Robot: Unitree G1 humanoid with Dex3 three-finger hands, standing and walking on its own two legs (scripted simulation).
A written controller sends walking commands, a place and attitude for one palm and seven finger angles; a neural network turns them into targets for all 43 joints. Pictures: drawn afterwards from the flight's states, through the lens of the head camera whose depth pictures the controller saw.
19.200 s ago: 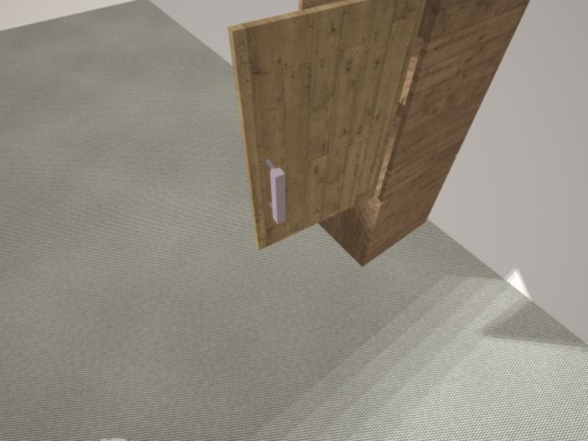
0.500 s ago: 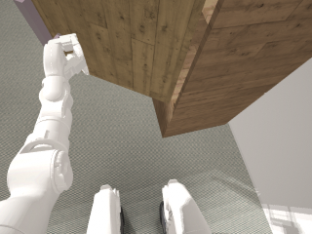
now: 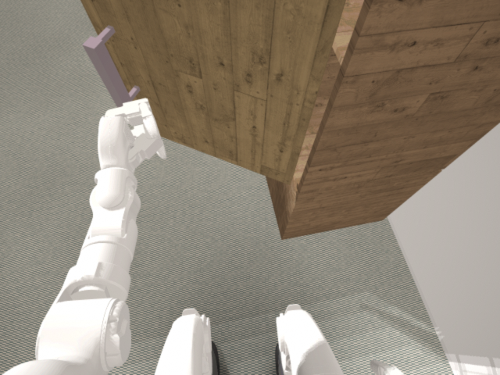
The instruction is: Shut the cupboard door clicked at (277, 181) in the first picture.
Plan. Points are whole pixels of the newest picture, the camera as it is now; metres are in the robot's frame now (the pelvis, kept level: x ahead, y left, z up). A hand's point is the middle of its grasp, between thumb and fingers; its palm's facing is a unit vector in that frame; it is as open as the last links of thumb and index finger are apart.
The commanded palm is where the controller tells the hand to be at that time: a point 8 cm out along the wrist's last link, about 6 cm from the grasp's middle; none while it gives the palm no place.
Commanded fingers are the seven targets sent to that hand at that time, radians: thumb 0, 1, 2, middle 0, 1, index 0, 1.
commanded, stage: draw the hand back to the body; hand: left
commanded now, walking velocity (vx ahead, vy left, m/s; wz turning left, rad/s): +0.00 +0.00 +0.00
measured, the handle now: (117, 71) +0.65 +0.21 +0.02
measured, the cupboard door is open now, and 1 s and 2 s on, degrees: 56 56 56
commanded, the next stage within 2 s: step back with the hand held close in 1.40 s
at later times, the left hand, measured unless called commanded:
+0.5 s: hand (57, 199) +0.32 +0.18 +0.16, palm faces +0.12 -0.96 -0.24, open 3.1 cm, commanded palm +0.29 +0.24 +0.19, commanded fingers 0.00 0.90 0.90 -0.89 -1.05 -0.89 -1.05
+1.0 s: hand out of the picture +0.23 +0.27 +0.29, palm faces +0.48 -0.76 -0.43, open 5.9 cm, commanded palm +0.18 +0.30 +0.31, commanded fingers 0.00 0.90 0.90 -0.20 -0.30 -0.20 -0.30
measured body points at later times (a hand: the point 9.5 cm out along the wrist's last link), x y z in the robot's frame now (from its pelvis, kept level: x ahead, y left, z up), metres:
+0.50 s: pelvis +0.03 +0.00 +0.10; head +0.05 -0.01 +0.55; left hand +0.31 +0.23 +0.18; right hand +0.21 -0.24 +0.02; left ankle +0.04 +0.12 -0.61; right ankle +0.03 -0.12 -0.61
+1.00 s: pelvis +0.05 +0.00 +0.13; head +0.04 -0.04 +0.58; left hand +0.20 +0.30 +0.31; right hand +0.26 -0.20 +0.04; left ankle +0.04 +0.12 -0.61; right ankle +0.03 -0.12 -0.61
